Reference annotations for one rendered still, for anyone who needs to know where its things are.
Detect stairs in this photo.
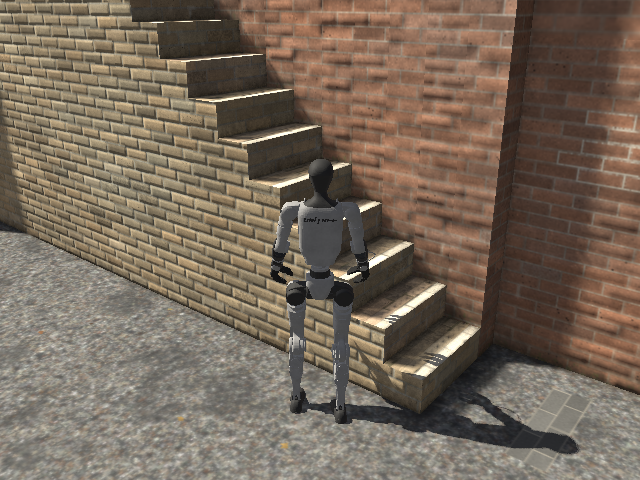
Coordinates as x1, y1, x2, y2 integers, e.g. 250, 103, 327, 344
0, 0, 481, 414

